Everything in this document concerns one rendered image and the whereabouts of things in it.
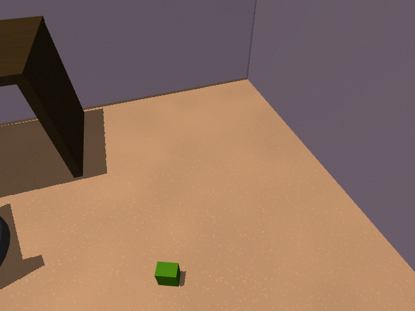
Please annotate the desk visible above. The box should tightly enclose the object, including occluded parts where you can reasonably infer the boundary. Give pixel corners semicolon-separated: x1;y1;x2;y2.
0;16;84;178

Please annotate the carton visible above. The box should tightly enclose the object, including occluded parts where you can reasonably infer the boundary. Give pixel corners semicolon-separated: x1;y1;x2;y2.
154;262;181;286

